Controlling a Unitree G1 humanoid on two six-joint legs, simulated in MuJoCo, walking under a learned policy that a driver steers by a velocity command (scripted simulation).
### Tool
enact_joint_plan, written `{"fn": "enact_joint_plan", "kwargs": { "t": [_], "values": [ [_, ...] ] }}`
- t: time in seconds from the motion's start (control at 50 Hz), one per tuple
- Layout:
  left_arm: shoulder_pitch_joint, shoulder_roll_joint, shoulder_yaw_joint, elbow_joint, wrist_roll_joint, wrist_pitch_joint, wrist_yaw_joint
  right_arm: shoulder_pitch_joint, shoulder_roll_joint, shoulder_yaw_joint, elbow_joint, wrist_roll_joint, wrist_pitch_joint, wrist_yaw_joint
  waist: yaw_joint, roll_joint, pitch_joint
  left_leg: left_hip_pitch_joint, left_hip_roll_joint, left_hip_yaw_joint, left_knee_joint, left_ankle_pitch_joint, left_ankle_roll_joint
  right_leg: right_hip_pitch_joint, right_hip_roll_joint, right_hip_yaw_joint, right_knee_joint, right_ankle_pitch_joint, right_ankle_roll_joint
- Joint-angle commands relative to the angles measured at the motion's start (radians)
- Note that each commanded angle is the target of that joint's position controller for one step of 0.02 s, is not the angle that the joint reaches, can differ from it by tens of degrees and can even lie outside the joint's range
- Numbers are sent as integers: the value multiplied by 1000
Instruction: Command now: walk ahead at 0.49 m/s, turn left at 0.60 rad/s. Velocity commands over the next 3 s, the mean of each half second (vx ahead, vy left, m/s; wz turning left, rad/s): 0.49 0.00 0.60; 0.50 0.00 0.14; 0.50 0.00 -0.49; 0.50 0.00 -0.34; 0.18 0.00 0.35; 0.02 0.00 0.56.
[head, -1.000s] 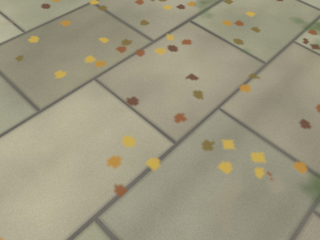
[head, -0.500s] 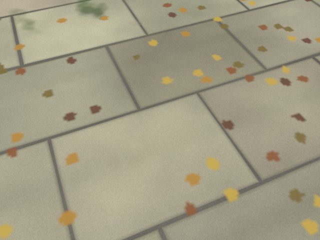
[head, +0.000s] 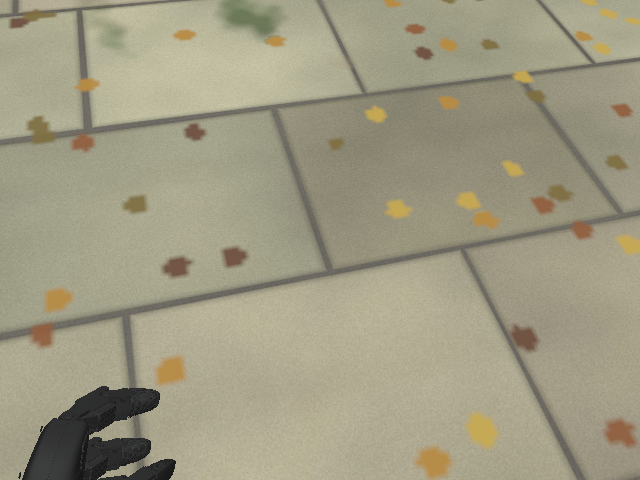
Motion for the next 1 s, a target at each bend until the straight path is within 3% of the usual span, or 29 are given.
{"fn": "enact_joint_plan", "kwargs": {
  "t": [0.02, 0.04, 0.06, 0.08, 0.1, 0.12, 0.14, 0.16, 0.18, 0.22, 0.28, 0.32, 0.4, 0.46, 0.5, 0.54, 0.56, 0.58, 0.6, 0.62, 0.64, 0.66, 0.68, 0.7, 0.72, 0.76, 0.82, 0.9, 1.0],
  "values": [
    [-74, 113, 38, -85, -5, -26, -1, 5, -172, -54, -30, 0, 4, -14, 39, 165, 13, -32, 264, -197, 3, 463, 91, 95, 15, -4, -32, -69, -31],
    [-21, 130, 48, -75, -4, -28, 4, -5, -172, -55, -31, -3, 10, -13, 64, 182, -16, -24, 253, -198, 60, 589, 79, 176, 30, -24, -36, -125, -49],
    [91, 159, 66, -52, -2, -31, 13, -25, -160, -50, -39, -6, 13, -9, 123, 184, -95, -41, 208, -173, 181, 717, 54, 346, 34, -51, -64, -107, -79],
    [256, 194, 79, -34, 11, -31, 22, -59, -129, -35, -68, -17, 14, -2, 205, 162, -249, -169, 156, -149, 408, 643, 22, 646, -70, 33, -15, -109, -140],
    [387, 266, 97, -13, 22, -20, 29, 89, -31, -7, -72, -16, 9, 2, 171, -95, -444, -519, 12, -54, 796, 128, -58, 1075, -334, 415, 2, -223, -290],
    [404, 208, 84, 3, -2, -13, 18, 134, -69, -2, -73, 7, 1, 4, 158, -249, -510, -693, 9, -42, 977, -233, -76, 1129, -440, 735, -144, -462, -334],
    [346, 129, 65, -14, -9, -4, 28, 31, -161, -28, -69, 23, 2, 3, 177, -116, -325, -761, 82, -34, 1036, -152, -81, 976, -397, 614, -191, -590, -283],
    [282, 105, 56, -15, -5, 6, 36, -69, -185, -34, -93, 14, 5, 2, 173, -27, -186, -752, 122, 25, 1011, -68, -82, 802, -357, 459, -215, -516, -245],
    [246, 93, 50, -4, 3, 9, 37, -123, -169, -34, -109, -3, 6, 4, 149, 12, -90, -722, 154, 42, 966, -23, -81, 649, -318, 353, -247, -398, -236],
    [214, 77, 46, 13, 14, 0, 40, -106, -118, -32, -109, -1, 17, 11, 99, -35, -37, -629, 201, 49, 895, 21, -72, 496, -260, 207, -308, -294, -219],
    [213, 98, 57, 47, -1, -18, 37, -135, -64, -19, -127, -3, 32, 13, 88, -25, 2, -655, 223, 71, 802, 56, -79, 445, -265, 83, -370, -180, -241],
    [223, 126, 66, 64, -1, -19, 36, -170, -59, -15, -140, -11, 30, 18, 93, -7, 4, -687, 230, 74, 720, 152, -88, 474, -269, 15, -383, -112, -247],
    [237, 154, 69, 85, -5, -6, 40, -287, -45, -6, -159, -8, 10, 46, 136, 11, 24, -642, 208, 138, 471, 372, -76, 512, -221, -145, -378, -27, -203],
    [297, 186, 76, 111, -18, 10, 41, -385, -40, -2, -197, -3, 6, 66, 172, 14, 47, -636, 191, 182, 352, 388, -57, 594, -244, -190, -365, -11, -182],
    [315, 207, 82, 123, -30, 25, 42, -415, -55, -8, -220, -4, 8, 76, 167, 8, 53, -635, 172, 206, 305, 320, -32, 666, -266, -212, -324, 87, -167],
    [316, 238, 91, 124, -39, 41, 47, -374, -92, -27, -227, -11, 14, 79, 122, -25, 2, -537, 109, 261, 288, 208, 7, 717, -270, -249, -190, 411, -146],
    [311, 249, 93, 121, -43, 50, 51, -286, -125, -47, -210, -12, 19, 77, 66, -33, -54, -417, 66, 286, 273, 172, 35, 710, -260, -270, -47, 547, -132],
    [301, 233, 85, 115, -44, 55, 56, -118, -175, -78, -166, -8, 24, 68, -27, -12, -140, -176, 24, 291, 216, 226, 73, 617, -229, -301, 166, 548, -102],
    [328, 175, 60, 96, -12, 51, 59, 43, -257, -110, -130, 0, 37, 47, -82, 110, -234, 137, 148, 74, 207, 226, 134, 355, -186, -300, 482, 179, -57],
    [403, 49, 17, 31, 16, 25, 46, -16, -352, -115, -151, 6, 24, 46, 54, 342, -338, 395, 385, -520, 85, -16, 322, -59, 22, -176, 802, -682, -6],
    [307, 147, 32, 40, -23, -5, 33, -4, -234, -81, -175, -4, 5, 52, -27, 198, -401, 405, 430, -609, -26, -84, 307, -147, -7, 8, 878, -668, -22],
    [245, 179, 40, 26, -57, -18, 26, -32, -178, -62, -154, -15, -9, 55, -28, 157, -260, 295, 411, -442, -37, 27, 259, -195, -52, -5, 849, -568, -41],
    [237, 159, 33, 32, -48, -22, 32, -91, -156, -52, -152, -14, -16, 55, 14, 83, -182, 156, 375, -314, -30, 166, 223, -154, -102, -12, 771, -486, -47],
    [236, 156, 35, 45, -28, -18, 35, -152, -124, -41, -153, -20, -19, 53, 47, 75, -132, 38, 343, -216, -39, 293, 201, -99, -135, -15, 700, -438, -39],
    [269, 153, 37, 59, -25, -6, 33, -182, -104, -30, -158, -36, -25, 49, 78, 97, -117, -46, 326, -160, -70, 362, 196, -31, -157, -7, 686, -398, -34],
    [313, 130, 33, 82, -25, 19, 28, -196, -109, -30, -135, -38, -41, 47, 103, 109, -99, -133, 319, -76, -117, 456, 206, 24, -162, -18, 644, -369, -10],
    [250, 100, 25, 69, -21, 41, 33, -181, -123, -33, -93, -42, -58, 38, 91, 87, -30, -163, 293, 53, -174, 482, 178, -45, -157, -12, 521, -226, 17],
    [159, 70, 15, 48, -25, 32, 20, -175, -128, -29, -63, -46, -63, 29, 48, 96, 11, -154, 252, 197, -206, 429, 115, -11, -106, -28, 255, 31, 9],
    [49, 56, 7, -10, -24, 25, -11, -105, -147, -38, -1, -29, -46, 25, 1, 82, 56, 28, 322, 236, -171, 477, 97, -77, -75, -55, 96, 18, -40]
  ]
}}
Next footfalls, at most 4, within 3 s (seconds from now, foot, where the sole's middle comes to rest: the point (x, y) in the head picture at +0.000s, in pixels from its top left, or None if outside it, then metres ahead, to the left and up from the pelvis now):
0.08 right None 0.25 -0.12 -0.77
0.58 left None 0.46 0.20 -0.77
1.12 right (232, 312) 0.84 0.11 -0.77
1.60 left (137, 234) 1.08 0.35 -0.77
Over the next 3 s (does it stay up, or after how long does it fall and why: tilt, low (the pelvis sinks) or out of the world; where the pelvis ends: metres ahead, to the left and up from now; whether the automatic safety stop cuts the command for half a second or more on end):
stays up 1.29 0.20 0.00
